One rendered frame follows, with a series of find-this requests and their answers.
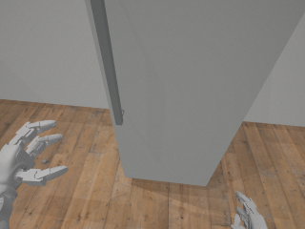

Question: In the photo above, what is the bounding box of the left robot forearm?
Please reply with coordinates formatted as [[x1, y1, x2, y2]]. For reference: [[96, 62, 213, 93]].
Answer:
[[0, 183, 18, 229]]

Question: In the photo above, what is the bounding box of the handle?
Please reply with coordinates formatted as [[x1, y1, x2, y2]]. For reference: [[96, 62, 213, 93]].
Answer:
[[90, 0, 125, 126]]

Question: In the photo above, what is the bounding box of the right robot hand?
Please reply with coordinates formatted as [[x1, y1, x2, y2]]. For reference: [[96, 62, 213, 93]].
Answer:
[[231, 191, 268, 229]]

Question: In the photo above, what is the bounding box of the left robot hand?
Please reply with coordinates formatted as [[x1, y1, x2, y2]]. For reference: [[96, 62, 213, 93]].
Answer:
[[0, 120, 69, 190]]

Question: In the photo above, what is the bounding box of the fridge door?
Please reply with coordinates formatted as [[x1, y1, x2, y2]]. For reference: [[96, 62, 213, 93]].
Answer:
[[85, 0, 305, 187]]

